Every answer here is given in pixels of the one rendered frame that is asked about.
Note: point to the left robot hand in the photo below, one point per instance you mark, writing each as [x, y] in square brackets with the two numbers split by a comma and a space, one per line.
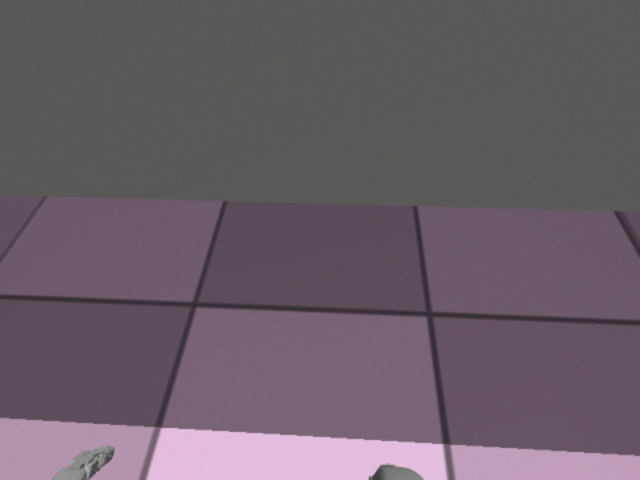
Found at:
[86, 464]

